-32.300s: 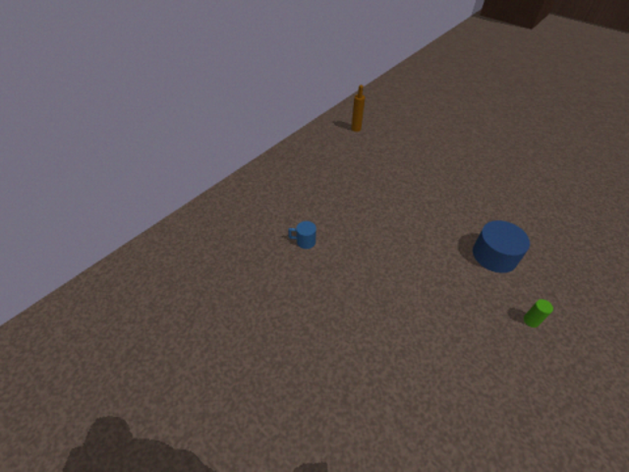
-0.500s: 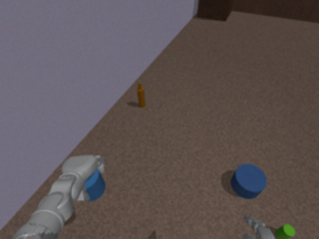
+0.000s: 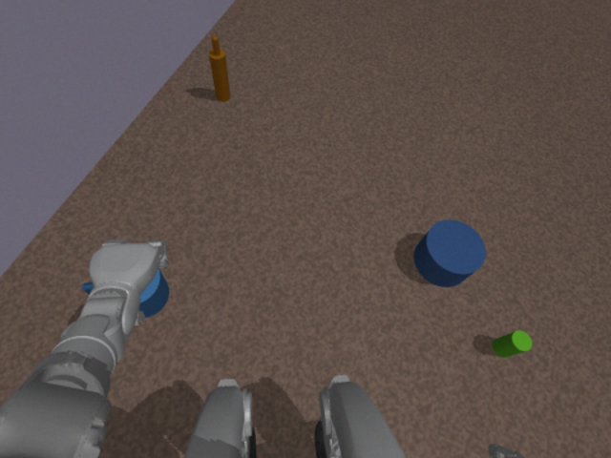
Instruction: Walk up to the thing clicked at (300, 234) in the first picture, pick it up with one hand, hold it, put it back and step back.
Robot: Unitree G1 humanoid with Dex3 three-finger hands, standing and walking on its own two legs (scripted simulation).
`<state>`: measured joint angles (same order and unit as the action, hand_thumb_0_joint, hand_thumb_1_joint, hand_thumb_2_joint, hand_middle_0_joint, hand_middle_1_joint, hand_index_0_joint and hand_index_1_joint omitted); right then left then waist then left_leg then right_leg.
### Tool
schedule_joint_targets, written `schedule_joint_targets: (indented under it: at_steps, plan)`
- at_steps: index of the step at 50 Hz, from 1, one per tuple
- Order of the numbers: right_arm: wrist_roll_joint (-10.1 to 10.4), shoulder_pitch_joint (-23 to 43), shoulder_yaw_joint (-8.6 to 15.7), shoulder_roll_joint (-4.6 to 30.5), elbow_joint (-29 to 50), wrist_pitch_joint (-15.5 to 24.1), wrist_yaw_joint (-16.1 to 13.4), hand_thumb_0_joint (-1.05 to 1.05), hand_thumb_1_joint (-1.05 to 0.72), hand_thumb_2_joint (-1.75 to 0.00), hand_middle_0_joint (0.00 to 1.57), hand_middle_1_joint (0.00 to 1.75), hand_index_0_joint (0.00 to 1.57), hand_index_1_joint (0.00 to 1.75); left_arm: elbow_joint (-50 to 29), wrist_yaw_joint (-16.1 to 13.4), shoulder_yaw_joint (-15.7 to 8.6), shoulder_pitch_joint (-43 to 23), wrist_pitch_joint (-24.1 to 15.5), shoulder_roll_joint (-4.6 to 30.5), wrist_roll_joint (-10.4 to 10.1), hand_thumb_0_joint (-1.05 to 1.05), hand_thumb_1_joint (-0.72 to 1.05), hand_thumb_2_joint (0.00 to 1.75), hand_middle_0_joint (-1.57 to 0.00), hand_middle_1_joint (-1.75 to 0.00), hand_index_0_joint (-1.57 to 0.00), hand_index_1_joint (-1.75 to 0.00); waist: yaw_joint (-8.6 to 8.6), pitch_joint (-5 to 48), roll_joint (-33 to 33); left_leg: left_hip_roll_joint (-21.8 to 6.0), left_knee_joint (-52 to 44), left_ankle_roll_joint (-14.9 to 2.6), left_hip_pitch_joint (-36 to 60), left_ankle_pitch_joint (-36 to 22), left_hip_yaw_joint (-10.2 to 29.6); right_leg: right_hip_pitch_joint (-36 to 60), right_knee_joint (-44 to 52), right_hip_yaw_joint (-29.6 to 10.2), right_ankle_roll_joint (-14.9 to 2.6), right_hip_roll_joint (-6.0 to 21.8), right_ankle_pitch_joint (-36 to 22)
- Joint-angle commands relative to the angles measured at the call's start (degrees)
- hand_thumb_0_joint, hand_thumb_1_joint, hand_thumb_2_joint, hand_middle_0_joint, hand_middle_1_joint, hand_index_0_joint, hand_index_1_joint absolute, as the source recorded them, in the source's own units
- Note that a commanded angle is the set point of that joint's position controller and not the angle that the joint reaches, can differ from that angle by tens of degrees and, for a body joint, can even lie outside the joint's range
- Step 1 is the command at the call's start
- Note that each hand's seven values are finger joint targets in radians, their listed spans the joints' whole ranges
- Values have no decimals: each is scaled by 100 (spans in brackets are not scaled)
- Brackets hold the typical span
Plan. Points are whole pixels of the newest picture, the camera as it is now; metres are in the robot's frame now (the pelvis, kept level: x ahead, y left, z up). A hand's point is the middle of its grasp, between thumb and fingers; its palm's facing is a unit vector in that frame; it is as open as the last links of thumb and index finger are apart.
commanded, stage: crouch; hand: left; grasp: from above
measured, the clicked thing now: (127, 288) +0.39 +0.25 -0.15
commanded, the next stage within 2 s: lower in 1.24 s
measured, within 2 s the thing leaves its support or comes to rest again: neither
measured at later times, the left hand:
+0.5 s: hand (172, 308) +0.41 +0.23 -0.34, palm faces -0.47 -0.01 -0.88, open 10.3 cm
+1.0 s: hand (180, 309) +0.43 +0.23 -0.44, palm faces -0.49 -0.03 -0.87, open 10.3 cm
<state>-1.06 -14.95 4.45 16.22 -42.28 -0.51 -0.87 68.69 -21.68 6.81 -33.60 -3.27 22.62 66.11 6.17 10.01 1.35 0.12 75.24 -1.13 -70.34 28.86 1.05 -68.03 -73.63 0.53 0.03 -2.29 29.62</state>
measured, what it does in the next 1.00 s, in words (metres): lowers itself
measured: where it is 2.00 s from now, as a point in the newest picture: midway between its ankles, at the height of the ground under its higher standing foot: outside the picture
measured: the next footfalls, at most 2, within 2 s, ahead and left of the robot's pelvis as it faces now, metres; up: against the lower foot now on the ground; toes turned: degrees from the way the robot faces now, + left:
none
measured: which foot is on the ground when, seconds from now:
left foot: down 0.00-1.00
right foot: down 0.00-1.00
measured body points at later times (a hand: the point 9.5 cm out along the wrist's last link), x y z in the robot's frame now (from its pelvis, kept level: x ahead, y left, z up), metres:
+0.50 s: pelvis -0.02 +0.00 -0.18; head +0.19 +0.03 +0.22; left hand +0.43 +0.22 -0.29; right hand +0.03 -0.27 -0.30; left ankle +0.05 +0.11 -0.61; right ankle +0.04 -0.12 -0.61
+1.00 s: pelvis -0.03 +0.00 -0.25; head +0.22 +0.03 +0.12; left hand +0.45 +0.23 -0.39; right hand +0.00 -0.28 -0.37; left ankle +0.05 +0.11 -0.61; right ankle +0.04 -0.12 -0.61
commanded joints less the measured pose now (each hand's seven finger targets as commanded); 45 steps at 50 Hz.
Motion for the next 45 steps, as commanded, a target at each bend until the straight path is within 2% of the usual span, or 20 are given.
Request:
schedule_joint_targets:
  at_steps: [1, 3, 5, 7, 9, 10, 11, 12, 14, 16, 18, 20, 21, 23, 29, 31, 35, 42, 43, 45]
  plan:
    - [-68, -480, 305, 900, 436, 225, -98, 0, -89, -90, 20, 30, 20, 30, -833, -347, -492, -2230, 135, 1443, -20, 0, 44, 96, -71, -107, -79, -99, -42, 3130, 615, 47, -115, 39, 1303, -934, 132, -4, 30, 128, -291, -23, -962]
    - [-108, -502, 276, 868, 415, 249, -80, 0, -89, -90, 20, 30, 20, 30, -676, -284, -445, -2257, 197, 1271, -102, 0, 43, 95, -71, -107, -78, -99, 83, 3044, 601, 31, 82, 55, 934, -748, 196, -414, -247, 163, -296, -4, -767]
    - [-120, -535, 273, 885, 407, 268, -78, 0, -90, -90, 20, 30, 20, 30, -822, -233, -554, -2627, 161, 1594, -63, 0, 44, 96, -73, -106, -80, -98, 125, 3227, 668, 39, 333, 41, 666, -428, 216, -734, -497, 195, -298, -5, -514]
    - [-139, -546, 245, 909, 392, 288, -58, 0, -90, -90, 20, 30, 20, 30, -520, -188, -678, -2510, 133, 1736, -29, 0, 41, 95, -71, -104, -78, -97, 158, 3119, 531, 52, 623, 18, 215, -206, 245, -1082, -760, 207, -295, 10, -317]
    - [-182, -553, 219, 880, 388, 335, -15, 0, -89, -90, 20, 30, 20, 30, -705, -167, -689, -2838, 20, 1735, -49, 0, 39, 97, -70, -104, -77, -97, 236, 3335, 653, 57, 880, 14, 21, 1, 279, -1392, -1013, 232, -303, 19, -142]
    - [-194, -563, 217, 923, 322, 357, -6, 0, -89, -90, 20, 30, 20, 30, -583, -158, -703, -2869, -16, 1790, 27, 0, 38, 98, -71, -104, -77, -98, 271, 3332, 587, 55, 1057, -9, -127, 50, 282, -1570, -1103, 233, -289, 21, -100]
    - [-216, -590, 194, 915, 338, 382, 20, 0, -89, -90, 20, 30, 20, 30, -668, -170, -766, -3019, -80, 1887, 36, 0, 38, 98, -71, -103, -77, -97, 321, 3450, 611, 62, 1212, -15, -185, 38, 304, -1714, -1226, 239, -290, 31, -89]
    - [-244, -597, 173, 923, 309, 412, 56, 0, -89, -90, 20, 30, 20, 30, -678, -167, -730, -3073, -141, 1795, 48, 0, 39, 95, -70, -104, -77, -97, 378, 3483, 759, 71, 1361, -7, -342, 1, 297, -1866, -1367, 239, -278, 56, -129]
    - [-255, -629, 151, 935, 285, 434, 78, 0, -90, -90, 20, 30, 20, 30, -721, -243, -874, -3135, -234, 2064, 123, 0, 37, 96, -70, -103, -76, -96, 318, 3813, 756, 99, 1589, -18, -440, -8, 253, -1933, -1523, 258, -287, 24, -107]
    - [-306, -617, 130, 946, 252, 474, 135, 0, -89, -90, 20, 30, 20, 30, -805, -311, -865, -3325, -293, 2046, 160, 0, 39, 95, -69, -105, -76, -98, 316, 4020, 1056, 85, 1770, 17, -352, -149, 291, -2254, -1779, 304, -305, 26, -151]
    - [-342, -693, 114, 955, 178, 505, 190, 0, -90, -90, 20, 30, 20, 30, -711, -389, -916, -3451, -320, 2117, 219, 0, 40, 97, -71, -104, -78, -98, 431, 4082, 1089, 67, 2001, 4, -428, -317, 305, -2406, -1912, 324, -278, 37, -294]
    - [-379, -716, 75, 965, 127, 504, 242, 0, -90, -90, 20, 30, 20, 30, -627, -487, -1063, -3468, -310, 2336, 283, 0, 38, 100, -71, -105, -77, -99, 324, 4282, 1219, 68, 2211, 1, -493, -509, 251, -2482, -2100, 324, -282, 16, -443]
    - [-405, -730, 67, 930, 126, 516, 284, 0, -90, -90, 20, 30, 20, 30, -494, -504, -1069, -3364, -298, 2260, 269, 0, 40, 101, -72, -105, -78, -99, 344, 4334, 1203, 57, 2335, 1, -432, -703, 269, -2550, -2188, 338, -270, 32, -550]
    - [-447, -746, 59, 959, 68, 530, 337, 0, -90, -90, 20, 30, 20, 30, -441, -529, -992, -3624, -308, 2166, 292, 0, 39, 102, -72, -106, -78, -100, 470, 4225, 1279, 43, 2506, 7, -625, -733, 278, -2766, -2346, 368, -263, 32, -597]
    - [-496, -687, 3, 873, 92, 500, 463, 0, -90, -90, 20, 30, 20, 30, -156, -546, -1068, -3703, -302, 2403, 300, 0, 45, 101, -75, -107, -81, -100, 472, 4081, 1253, 40, 3016, -73, -1254, -512, 118, -2753, -2603, 356, -243, -43, -620]
    - [-510, -672, -29, 898, 82, 491, 478, 0, -90, -90, 20, 30, 20, 30, -123, -548, -1183, -3756, -312, 2580, 309, 0, 44, 102, -75, -107, -81, -101, 456, 4118, 1311, 39, 3137, -74, -1412, -517, 115, -2794, -2752, 367, -237, -61, -637]
    - [-530, -699, -58, 921, 81, 481, 535, 0, -90, -90, 20, 30, 20, 30, 75, -487, -1125, -3699, -354, 2496, 327, 0, 44, 99, -73, -107, -80, -100, 537, 3921, 1352, 16, 3316, -56, -1530, -627, 201, -3078, -3014, 454, -255, -82, -659]
    - [-544, -734, -46, 986, 112, 453, 630, 0, -90, -90, 20, 30, 20, 30, 89, -417, -1238, -3762, -447, 2782, 341, 0, 42, 97, -72, -105, -79, -99, 535, 3975, 1439, -16, 3635, -61, -1718, -587, 220, -3324, -3369, 507, -251, -114, -650]
    - [-552, -749, -59, 1017, 80, 444, 632, 0, -90, -90, 20, 30, 20, 30, 62, -412, -1205, -3907, -475, 2759, 350, 0, 43, 97, -73, -106, -80, -99, 610, 3861, 1499, -16, 3710, -66, -1855, -516, 189, -3422, -3372, 503, -240, -115, -609]
    - [-557, -727, -105, 995, 55, 438, 648, 0, -90, -90, 20, 30, 20, 30, 200, -419, -1237, -3819, -493, 2822, 358, 0, 43, 97, -73, -106, -80, -99, 550, 3788, 1445, -19, 3756, -63, -1915, -496, 203, -3470, -3466, 520, -246, -126, -599]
